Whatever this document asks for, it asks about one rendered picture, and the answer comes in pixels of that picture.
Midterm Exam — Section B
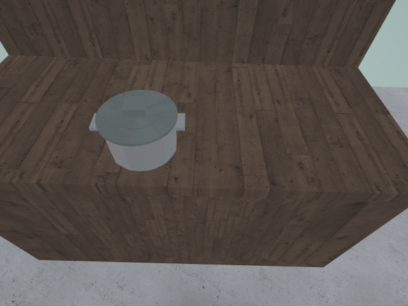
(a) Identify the table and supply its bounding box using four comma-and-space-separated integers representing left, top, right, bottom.
0, 0, 408, 267

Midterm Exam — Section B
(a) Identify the knob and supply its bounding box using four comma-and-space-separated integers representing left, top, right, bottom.
121, 96, 149, 117

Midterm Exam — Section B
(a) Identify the pot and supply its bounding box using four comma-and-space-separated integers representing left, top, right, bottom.
89, 113, 185, 171

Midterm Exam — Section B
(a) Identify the lid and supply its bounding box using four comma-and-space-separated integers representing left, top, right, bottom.
95, 90, 178, 147

